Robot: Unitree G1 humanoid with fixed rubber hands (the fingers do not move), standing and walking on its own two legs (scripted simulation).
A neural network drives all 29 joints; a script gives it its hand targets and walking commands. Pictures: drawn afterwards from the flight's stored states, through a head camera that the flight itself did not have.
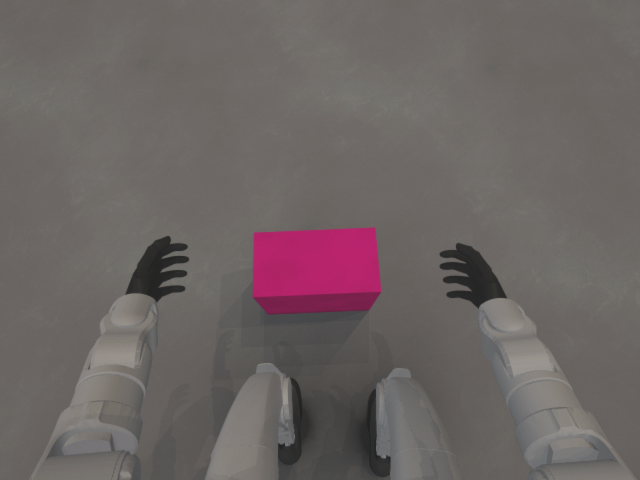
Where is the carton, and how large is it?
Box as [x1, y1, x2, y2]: [253, 228, 380, 314]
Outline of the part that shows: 374,228 254,233 253,297 268,314 369,309 380,292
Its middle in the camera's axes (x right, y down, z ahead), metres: -0.01 +0.09 +1.02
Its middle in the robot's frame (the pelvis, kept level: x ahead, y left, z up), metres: +0.47 +0.04 -0.57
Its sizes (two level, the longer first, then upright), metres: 0.289 0.155 0.256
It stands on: the floor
